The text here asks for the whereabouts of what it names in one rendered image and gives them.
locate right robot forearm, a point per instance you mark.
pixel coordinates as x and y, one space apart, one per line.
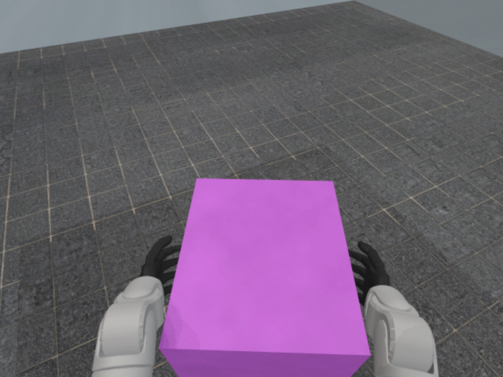
403 342

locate robot left hand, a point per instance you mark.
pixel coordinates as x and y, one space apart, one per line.
155 266

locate left robot forearm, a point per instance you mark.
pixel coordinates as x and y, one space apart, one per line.
126 339

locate carton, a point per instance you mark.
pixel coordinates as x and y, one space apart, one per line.
264 285

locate robot right hand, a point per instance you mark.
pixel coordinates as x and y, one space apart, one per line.
373 273

